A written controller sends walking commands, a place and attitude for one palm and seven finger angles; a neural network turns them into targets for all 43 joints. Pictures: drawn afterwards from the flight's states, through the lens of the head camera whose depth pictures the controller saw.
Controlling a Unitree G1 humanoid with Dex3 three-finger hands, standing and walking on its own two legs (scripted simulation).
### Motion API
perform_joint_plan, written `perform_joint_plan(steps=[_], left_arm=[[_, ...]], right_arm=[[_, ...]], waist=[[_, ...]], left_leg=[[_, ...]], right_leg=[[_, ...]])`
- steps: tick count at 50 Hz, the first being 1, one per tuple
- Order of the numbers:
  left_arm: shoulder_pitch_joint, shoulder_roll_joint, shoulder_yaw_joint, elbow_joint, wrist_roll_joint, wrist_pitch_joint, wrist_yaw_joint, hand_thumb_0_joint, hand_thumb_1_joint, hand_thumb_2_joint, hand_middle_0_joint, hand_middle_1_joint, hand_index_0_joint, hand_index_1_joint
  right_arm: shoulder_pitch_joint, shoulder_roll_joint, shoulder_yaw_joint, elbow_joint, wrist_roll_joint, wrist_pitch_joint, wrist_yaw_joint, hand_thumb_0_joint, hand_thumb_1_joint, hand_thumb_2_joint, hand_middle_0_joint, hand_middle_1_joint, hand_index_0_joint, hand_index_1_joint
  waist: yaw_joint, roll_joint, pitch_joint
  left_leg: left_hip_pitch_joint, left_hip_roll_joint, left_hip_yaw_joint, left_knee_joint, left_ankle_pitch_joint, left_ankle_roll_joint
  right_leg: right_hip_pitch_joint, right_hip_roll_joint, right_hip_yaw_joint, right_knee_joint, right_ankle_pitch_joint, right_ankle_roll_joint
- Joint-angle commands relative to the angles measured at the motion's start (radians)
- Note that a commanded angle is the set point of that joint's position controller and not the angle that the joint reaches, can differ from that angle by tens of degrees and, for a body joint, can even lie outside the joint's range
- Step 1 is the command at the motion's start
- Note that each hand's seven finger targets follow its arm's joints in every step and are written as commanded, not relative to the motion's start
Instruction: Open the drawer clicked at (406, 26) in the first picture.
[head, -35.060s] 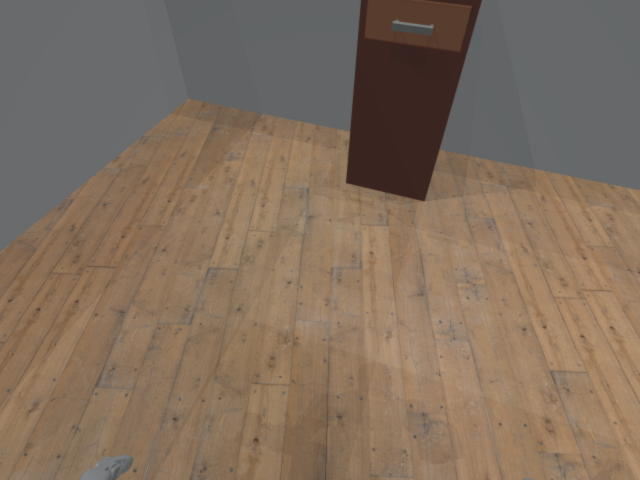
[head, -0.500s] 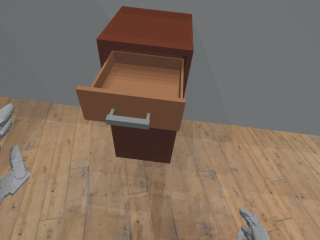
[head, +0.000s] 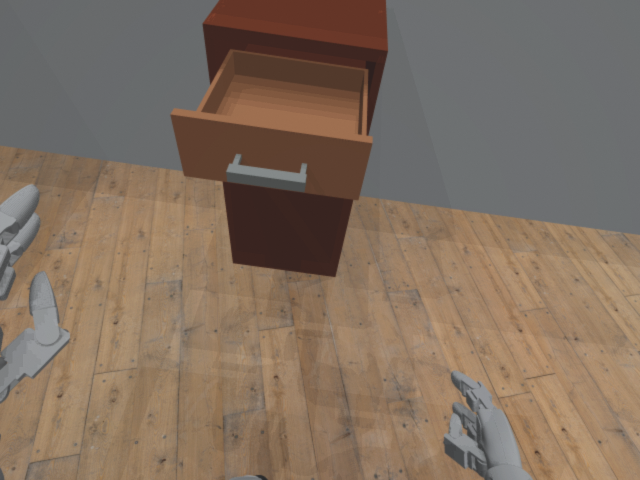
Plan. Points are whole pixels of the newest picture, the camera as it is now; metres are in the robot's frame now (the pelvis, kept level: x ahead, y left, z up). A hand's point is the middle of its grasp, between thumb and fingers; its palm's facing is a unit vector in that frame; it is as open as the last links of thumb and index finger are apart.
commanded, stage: stop stepping back and stand still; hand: left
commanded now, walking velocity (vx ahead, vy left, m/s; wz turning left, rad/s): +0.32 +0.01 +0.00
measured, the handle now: (269, 170) +0.60 +0.16 +0.00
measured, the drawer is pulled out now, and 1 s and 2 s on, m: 0.29 0.29 0.29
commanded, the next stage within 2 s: let the arm hang, fingers relaxed in 1.14 s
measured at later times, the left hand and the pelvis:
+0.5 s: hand (24, 467) +0.10 +0.23 +0.16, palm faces +0.37 -0.82 -0.44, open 7.4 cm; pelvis -0.09 -0.02 -0.01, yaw +0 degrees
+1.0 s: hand out of the picture +0.09 +0.23 +0.16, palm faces +0.38 -0.83 -0.41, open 7.4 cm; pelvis -0.10 -0.01 -0.01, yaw +0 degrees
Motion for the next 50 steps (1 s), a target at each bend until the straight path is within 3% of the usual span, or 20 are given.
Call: perform_joint_plan(steps=[1,4,5,6,7,8,10,13,17,20,22,25,28,30,33,37,42,45,46,50], left_arm=[[-0.090,0.126,0.099,-0.177,-0.002,-0.044,0.024,0.000,0.900,0.900,-0.200,-0.300,-0.200,-0.300],[-0.015,0.166,0.141,-0.183,0.001,-0.054,0.024,0.000,0.900,0.900,-0.200,-0.300,-0.200,-0.300],[0.003,0.191,0.158,-0.188,0.005,-0.061,0.021,0.000,0.900,0.900,-0.200,-0.300,-0.200,-0.300],[0.010,0.253,0.198,-0.189,0.007,-0.065,0.024,0.000,0.900,0.900,-0.200,-0.300,-0.200,-0.300],[-0.019,0.294,0.235,-0.188,0.009,-0.073,0.035,0.000,0.900,0.900,-0.200,-0.300,-0.200,-0.300],[-0.100,0.350,0.268,-0.241,0.015,-0.103,0.042,0.000,0.900,0.900,-0.200,-0.300,-0.200,-0.300],[-0.020,0.209,0.179,-0.145,0.018,-0.087,0.029,0.000,0.900,0.900,-0.200,-0.300,-0.200,-0.300],[-0.003,0.172,0.147,-0.069,0.032,-0.086,0.038,0.000,0.900,0.900,-0.200,-0.300,-0.200,-0.300],[-0.011,0.146,0.105,-0.021,0.033,-0.085,0.040,0.000,0.900,0.900,-0.200,-0.300,-0.200,-0.300],[-0.026,0.177,0.118,-0.111,0.030,-0.105,0.043,0.000,0.900,0.900,-0.200,-0.300,-0.200,-0.300],[0.002,0.226,0.163,-0.171,0.028,-0.117,0.041,0.000,0.900,0.900,-0.200,-0.300,-0.200,-0.300],[-0.004,0.193,0.133,-0.231,0.037,-0.118,0.038,0.000,0.900,0.900,-0.200,-0.300,-0.200,-0.300],[0.022,0.184,0.147,-0.197,0.031,-0.106,0.046,0.000,0.900,0.900,-0.200,-0.300,-0.200,-0.300],[0.025,0.195,0.172,-0.124,0.028,-0.102,0.049,0.000,0.900,0.900,-0.200,-0.300,-0.200,-0.300],[0.028,0.190,0.180,-0.034,0.014,-0.085,0.049,0.000,0.900,0.900,-0.200,-0.300,-0.200,-0.300],[-0.051,0.153,0.142,0.010,0.031,-0.099,0.038,0.000,0.900,0.900,-0.200,-0.300,-0.200,-0.300],[-0.094,0.112,0.055,-0.089,0.043,-0.089,0.041,0.000,0.900,0.900,-0.200,-0.300,-0.200,-0.300],[-0.116,0.146,0.077,-0.199,0.044,-0.100,0.047,0.000,0.900,0.900,-0.200,-0.300,-0.200,-0.300],[-0.108,0.172,0.103,-0.226,0.044,-0.106,0.049,0.000,0.900,0.900,-0.200,-0.300,-0.200,-0.300],[-0.004,0.177,0.152,-0.207,0.044,-0.104,0.045,0.000,0.900,0.900,-0.200,-0.300,-0.200,-0.300]], right_arm=[[-0.049,-0.184,-0.068,-0.129,0.008,-0.058,-0.004,0.000,-0.900,-0.900,0.200,0.300,0.200,0.300],[-0.033,-0.169,-0.065,-0.164,0.026,-0.030,0.000,0.000,-0.900,-0.900,0.200,0.300,0.200,0.300],[-0.027,-0.150,-0.063,-0.171,0.029,-0.014,0.004,0.000,-0.900,-0.900,0.200,0.300,0.200,0.300],[-0.039,-0.140,-0.056,-0.171,0.028,0.010,0.005,0.000,-0.900,-0.900,0.200,0.300,0.200,0.300],[-0.061,-0.161,-0.044,-0.163,0.013,0.025,0.002,0.000,-0.900,-0.900,0.200,0.300,0.200,0.300],[-0.043,-0.152,-0.036,-0.148,0.001,0.031,0.006,0.000,-0.900,-0.900,0.200,0.300,0.200,0.300],[-0.018,-0.141,-0.053,-0.151,0.031,0.024,-0.012,0.000,-0.900,-0.900,0.200,0.300,0.200,0.300],[-0.036,-0.145,-0.048,-0.136,0.026,0.018,-0.031,0.000,-0.900,-0.900,0.200,0.300,0.200,0.300],[0.039,-0.172,-0.058,-0.108,0.022,-0.009,-0.046,0.000,-0.900,-0.900,0.200,0.300,0.200,0.300],[0.046,-0.222,-0.077,-0.148,0.026,-0.029,-0.052,0.000,-0.900,-0.900,0.200,0.300,0.200,0.300],[0.043,-0.200,-0.067,-0.129,0.012,-0.037,-0.048,0.000,-0.900,-0.900,0.200,0.300,0.200,0.300],[0.036,-0.196,-0.061,-0.132,0.004,-0.060,-0.036,0.000,-0.900,-0.900,0.200,0.300,0.200,0.300],[0.027,-0.198,-0.056,-0.132,0.016,-0.068,-0.034,0.000,-0.900,-0.900,0.200,0.300,0.200,0.300],[0.014,-0.193,-0.057,-0.136,0.017,-0.047,-0.032,0.000,-0.900,-0.900,0.200,0.300,0.200,0.300],[0.018,-0.165,-0.070,-0.129,0.025,0.004,-0.026,0.000,-0.900,-0.900,0.200,0.300,0.200,0.300],[0.007,-0.154,-0.054,-0.124,0.020,0.030,-0.023,0.000,-0.900,-0.900,0.200,0.300,0.200,0.300],[0.020,-0.152,-0.049,-0.117,0.009,0.006,-0.047,0.000,-0.900,-0.900,0.200,0.300,0.200,0.300],[0.009,-0.189,-0.061,-0.163,0.012,-0.013,-0.053,0.000,-0.900,-0.900,0.200,0.300,0.200,0.300],[0.003,-0.186,-0.063,-0.173,0.015,-0.021,-0.049,0.000,-0.900,-0.900,0.200,0.300,0.200,0.300],[0.009,-0.161,-0.048,-0.155,0.016,-0.031,-0.040,0.000,-0.900,-0.900,0.200,0.300,0.200,0.300]], waist=[[-0.050,0.247,-0.141],[-0.047,0.194,-0.147],[-0.057,0.045,-0.133],[-0.040,-0.180,-0.100],[-0.022,-0.148,-0.052],[-0.049,-0.148,-0.081],[-0.062,-0.138,-0.127],[-0.054,-0.041,-0.041],[-0.068,-0.063,-0.068],[-0.055,0.167,-0.125],[-0.059,0.236,-0.147],[-0.058,0.234,-0.077],[-0.057,0.201,-0.069],[-0.063,0.102,-0.065],[-0.050,-0.177,-0.019],[-0.070,-0.095,-0.002],[-0.073,0.009,-0.032],[-0.047,0.259,-0.062],[-0.037,0.233,-0.089],[-0.038,0.218,-0.080]], left_leg=[[0.037,0.207,-0.148,-0.245,-0.187,0.091],[-0.026,0.070,-0.028,-0.159,-0.456,0.002],[-0.004,-0.009,0.039,0.050,-0.443,-0.040],[-0.005,-0.086,0.029,0.407,-0.355,-0.069],[-0.107,-0.080,-0.038,0.581,-0.324,-0.063],[-0.164,-0.035,-0.050,0.610,-0.295,-0.063],[-0.212,-0.053,-0.026,0.589,-0.220,-0.055],[-0.104,-0.024,0.006,0.334,-0.268,-0.029],[0.111,-0.054,0.059,-0.042,-0.203,0.007],[0.223,0.119,-0.163,-0.083,0.080,0.078],[0.290,0.140,-0.173,-0.073,0.260,0.078],[0.172,0.178,-0.189,-0.146,0.118,0.076],[0.074,0.159,-0.119,-0.114,-0.071,0.062],[-0.034,0.088,-0.062,-0.030,-0.300,0.034],[-0.174,-0.047,0.017,0.454,-0.413,-0.022],[-0.154,-0.006,-0.007,0.444,-0.317,-0.025],[0.175,-0.047,0.067,0.010,-0.191,-0.003],[0.197,0.159,-0.223,-0.135,-0.115,0.078],[0.194,0.186,-0.236,-0.127,0.016,0.084],[0.128,0.130,-0.112,-0.096,0.091,0.048]], right_leg=[[0.141,-0.004,-0.045,-0.135,-0.034,-0.014],[0.284,-0.017,-0.097,-0.514,0.028,-0.058],[0.190,-0.141,0.062,-0.680,-0.042,-0.111],[-0.018,-0.368,0.412,-0.858,-0.237,-0.199],[-0.055,-0.461,0.456,-0.872,-0.052,-0.251],[0.027,-0.478,0.388,-0.833,0.115,-0.261],[0.216,-0.326,0.221,-0.702,0.339,-0.174],[0.179,-0.337,0.153,-0.672,0.476,-0.176],[0.213,-0.272,0.104,-0.594,0.362,-0.121],[0.156,-0.114,-0.008,-0.379,0.349,-0.032],[0.071,-0.084,-0.058,-0.325,0.198,-0.029],[0.096,-0.066,-0.081,-0.285,0.045,-0.030],[0.208,-0.076,-0.082,-0.423,0.146,-0.037],[0.277,-0.126,0.026,-0.517,0.176,-0.077],[0.205,-0.399,0.481,-0.803,-0.188,-0.248],[0.200,-0.354,0.253,-0.742,0.181,-0.236],[0.116,-0.251,0.082,-0.661,0.138,-0.138],[0.101,-0.095,-0.044,-0.387,0.198,-0.028],[0.124,-0.075,-0.060,-0.368,0.171,-0.016],[0.203,-0.087,-0.064,-0.420,0.231,-0.029]])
